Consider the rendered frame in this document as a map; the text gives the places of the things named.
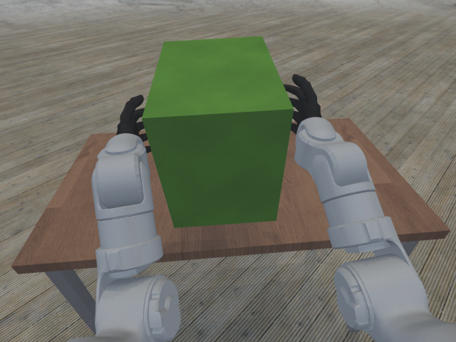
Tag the left robot forearm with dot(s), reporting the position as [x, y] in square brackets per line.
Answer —
[123, 203]

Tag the left robot upper arm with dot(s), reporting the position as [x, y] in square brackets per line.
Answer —
[140, 309]

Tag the carton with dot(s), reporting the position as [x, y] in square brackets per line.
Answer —
[218, 120]

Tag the right robot forearm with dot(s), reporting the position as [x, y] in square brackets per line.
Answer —
[346, 190]

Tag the right robot upper arm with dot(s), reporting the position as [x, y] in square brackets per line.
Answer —
[382, 296]

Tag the right robot hand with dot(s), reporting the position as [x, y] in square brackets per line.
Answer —
[307, 105]

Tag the left robot hand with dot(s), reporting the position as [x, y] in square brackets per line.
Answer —
[130, 116]

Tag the table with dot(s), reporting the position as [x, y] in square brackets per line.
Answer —
[66, 236]

